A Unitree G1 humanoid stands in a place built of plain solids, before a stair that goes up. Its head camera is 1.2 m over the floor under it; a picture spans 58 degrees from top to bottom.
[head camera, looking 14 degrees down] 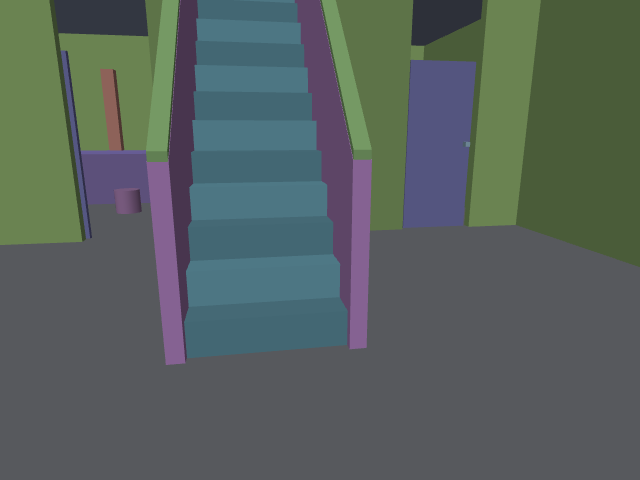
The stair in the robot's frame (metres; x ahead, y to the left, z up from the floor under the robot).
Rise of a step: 0.21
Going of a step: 0.21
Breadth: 0.90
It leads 10 degrees to the left of straight ahead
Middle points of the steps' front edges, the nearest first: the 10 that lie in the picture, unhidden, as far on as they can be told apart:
2.22 0.29 0.21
2.43 0.32 0.43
2.64 0.36 0.64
2.85 0.39 0.86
3.06 0.43 1.07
3.27 0.47 1.28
3.48 0.50 1.50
3.69 0.54 1.71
3.90 0.58 1.93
4.11 0.61 2.14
